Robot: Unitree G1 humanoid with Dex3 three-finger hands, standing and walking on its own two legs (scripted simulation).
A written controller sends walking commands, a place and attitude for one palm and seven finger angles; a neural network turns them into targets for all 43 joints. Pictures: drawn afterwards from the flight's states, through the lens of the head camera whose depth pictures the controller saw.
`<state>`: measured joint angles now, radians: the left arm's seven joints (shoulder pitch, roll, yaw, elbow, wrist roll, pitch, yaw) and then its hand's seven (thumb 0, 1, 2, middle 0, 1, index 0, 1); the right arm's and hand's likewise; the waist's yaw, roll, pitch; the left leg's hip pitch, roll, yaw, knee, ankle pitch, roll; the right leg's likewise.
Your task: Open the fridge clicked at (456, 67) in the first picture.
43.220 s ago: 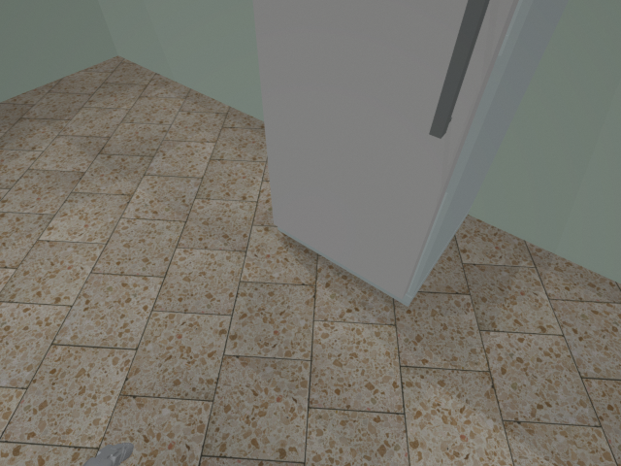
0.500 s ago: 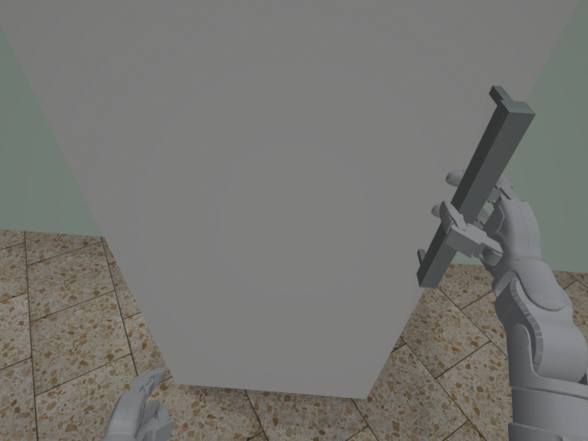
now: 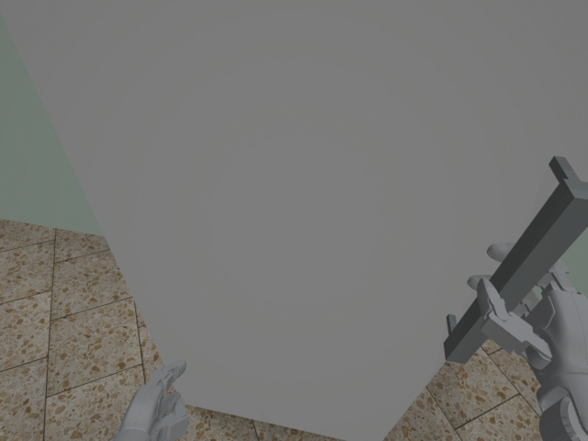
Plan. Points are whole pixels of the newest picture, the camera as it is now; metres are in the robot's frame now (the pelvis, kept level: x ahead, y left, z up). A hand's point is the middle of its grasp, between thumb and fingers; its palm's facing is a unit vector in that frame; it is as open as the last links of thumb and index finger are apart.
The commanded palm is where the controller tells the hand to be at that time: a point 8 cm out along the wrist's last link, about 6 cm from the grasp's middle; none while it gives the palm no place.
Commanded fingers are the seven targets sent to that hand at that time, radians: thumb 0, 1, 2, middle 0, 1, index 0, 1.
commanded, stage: walk backward, drawing the door open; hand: right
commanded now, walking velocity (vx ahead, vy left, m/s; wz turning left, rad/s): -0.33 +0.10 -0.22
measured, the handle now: (497, 276) +0.29 -0.22 +0.15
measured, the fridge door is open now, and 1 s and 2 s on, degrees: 1 0 8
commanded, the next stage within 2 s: none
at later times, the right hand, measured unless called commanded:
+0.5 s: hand (490, 295) +0.26 -0.20 +0.15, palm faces +0.33 +0.92 -0.23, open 6.7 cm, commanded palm +0.21 -0.24 +0.15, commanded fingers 0.00 -0.90 -0.90 0.45 1.40 0.45 1.40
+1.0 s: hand (487, 300) +0.25 -0.19 +0.16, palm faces +0.33 +0.93 -0.15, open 6.6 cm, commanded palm +0.20 -0.23 +0.15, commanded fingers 0.00 -0.90 -0.90 0.45 1.40 0.45 1.40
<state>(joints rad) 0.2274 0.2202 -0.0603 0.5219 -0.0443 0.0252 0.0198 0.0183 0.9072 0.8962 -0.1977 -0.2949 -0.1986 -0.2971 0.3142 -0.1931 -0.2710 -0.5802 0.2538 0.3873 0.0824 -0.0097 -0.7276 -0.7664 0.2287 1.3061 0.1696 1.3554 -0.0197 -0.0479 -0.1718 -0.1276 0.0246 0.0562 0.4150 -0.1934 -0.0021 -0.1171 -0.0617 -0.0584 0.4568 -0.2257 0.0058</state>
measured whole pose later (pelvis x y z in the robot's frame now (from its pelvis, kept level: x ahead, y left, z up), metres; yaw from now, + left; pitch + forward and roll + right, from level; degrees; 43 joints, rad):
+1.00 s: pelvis +0.02 +0.02 +0.00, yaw -11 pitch +3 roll +6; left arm 0.21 0.11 -0.04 0.62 0.02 -0.10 0.03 0.02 0.90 0.90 -0.20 -0.30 -0.20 -0.30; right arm 0.23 -0.28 -0.05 -0.55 0.03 -0.08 -0.14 0.01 -0.64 -0.80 0.46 1.40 0.25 1.39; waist 0.01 -0.03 0.07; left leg -0.34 -0.05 -0.03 0.84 -0.46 -0.04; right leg -0.26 -0.08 0.12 0.32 -0.12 0.01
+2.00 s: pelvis -0.11 +0.07 -0.01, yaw -15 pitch +2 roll +2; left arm 0.19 0.15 -0.06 0.62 0.02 -0.04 0.02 0.02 0.91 0.90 -0.20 -0.30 -0.20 -0.30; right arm -0.11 -0.26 -0.13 -0.20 0.07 -0.05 -0.12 -0.02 -0.63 -0.76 0.46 1.40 0.17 1.36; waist 0.03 -0.03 0.08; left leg -0.25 -0.04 0.00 0.61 -0.38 -0.01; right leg -0.25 0.04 -0.02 0.37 -0.15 -0.08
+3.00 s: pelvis -0.20 +0.39 -0.03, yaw -49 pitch -3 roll +0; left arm 0.08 0.18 0.03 0.68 0.00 -0.11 0.04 0.02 0.90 0.90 -0.20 -0.30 -0.20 -0.30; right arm 0.23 -0.19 0.03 -0.57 0.02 -0.14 -0.04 -0.07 -0.53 -0.76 0.45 1.40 0.17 1.31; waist 0.00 -0.05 0.16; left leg -0.31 0.04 0.09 0.60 -0.24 0.02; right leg -0.46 -0.05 0.15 0.99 -0.56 0.03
